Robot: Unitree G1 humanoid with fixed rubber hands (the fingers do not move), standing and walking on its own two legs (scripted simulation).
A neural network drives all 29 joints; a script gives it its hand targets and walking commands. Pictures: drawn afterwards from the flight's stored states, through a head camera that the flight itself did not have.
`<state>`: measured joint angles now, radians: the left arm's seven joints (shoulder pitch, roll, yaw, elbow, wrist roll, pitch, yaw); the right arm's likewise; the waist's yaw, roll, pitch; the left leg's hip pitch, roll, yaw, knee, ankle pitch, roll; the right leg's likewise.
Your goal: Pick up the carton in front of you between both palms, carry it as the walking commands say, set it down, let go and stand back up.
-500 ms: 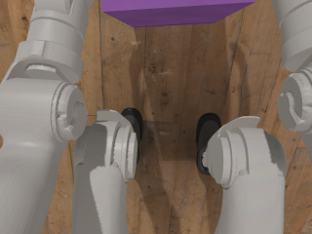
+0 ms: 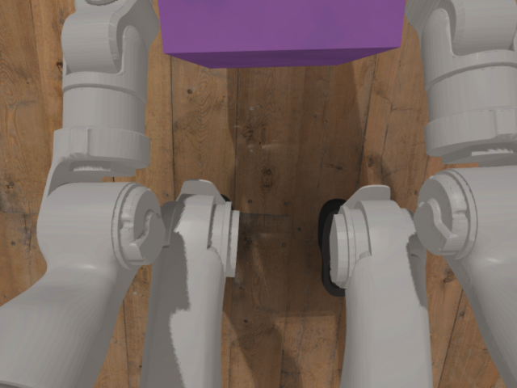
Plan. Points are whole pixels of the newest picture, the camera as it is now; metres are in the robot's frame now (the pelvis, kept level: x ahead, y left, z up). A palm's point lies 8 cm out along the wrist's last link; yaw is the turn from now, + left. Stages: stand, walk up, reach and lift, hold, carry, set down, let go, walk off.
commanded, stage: reach and lift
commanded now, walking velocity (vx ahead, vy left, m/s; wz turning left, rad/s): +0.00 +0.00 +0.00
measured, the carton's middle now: out of the picture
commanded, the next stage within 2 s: none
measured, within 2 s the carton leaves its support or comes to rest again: neither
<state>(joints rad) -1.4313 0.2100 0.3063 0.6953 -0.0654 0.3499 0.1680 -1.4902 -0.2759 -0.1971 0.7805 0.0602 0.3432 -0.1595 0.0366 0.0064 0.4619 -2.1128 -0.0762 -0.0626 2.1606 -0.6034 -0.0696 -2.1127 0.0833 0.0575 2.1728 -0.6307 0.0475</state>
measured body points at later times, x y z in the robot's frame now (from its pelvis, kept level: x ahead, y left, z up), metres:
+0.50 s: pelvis -0.01 +0.00 +0.10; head +0.27 +0.00 +0.45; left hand +0.51 +0.16 +0.04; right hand +0.53 -0.14 +0.04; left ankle +0.11 +0.14 -0.36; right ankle +0.10 -0.12 -0.36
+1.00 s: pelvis +0.04 +0.00 +0.24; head +0.20 +0.00 +0.65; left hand +0.46 +0.16 +0.20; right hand +0.47 -0.15 +0.20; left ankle +0.11 +0.14 -0.36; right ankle +0.10 -0.12 -0.36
